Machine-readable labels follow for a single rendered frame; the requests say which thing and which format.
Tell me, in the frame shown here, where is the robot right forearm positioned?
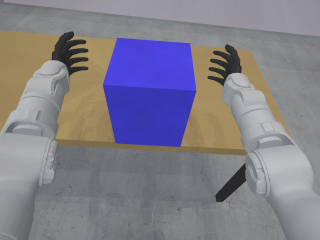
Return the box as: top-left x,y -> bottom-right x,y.
221,73 -> 314,186

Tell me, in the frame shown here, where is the left robot upper arm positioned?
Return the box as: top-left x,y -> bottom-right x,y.
0,132 -> 59,240

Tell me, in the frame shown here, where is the left robot hand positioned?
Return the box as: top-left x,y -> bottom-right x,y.
51,31 -> 89,77

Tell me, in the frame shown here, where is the carton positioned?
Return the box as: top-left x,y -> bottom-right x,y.
103,38 -> 197,147

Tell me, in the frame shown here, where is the right robot upper arm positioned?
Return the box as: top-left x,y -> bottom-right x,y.
245,144 -> 320,240

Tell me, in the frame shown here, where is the right robot hand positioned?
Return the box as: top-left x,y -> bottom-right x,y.
207,44 -> 242,86

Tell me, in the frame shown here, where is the table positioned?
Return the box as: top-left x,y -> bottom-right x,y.
0,30 -> 292,202

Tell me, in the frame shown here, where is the robot left forearm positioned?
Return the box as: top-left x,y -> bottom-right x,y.
0,60 -> 70,141

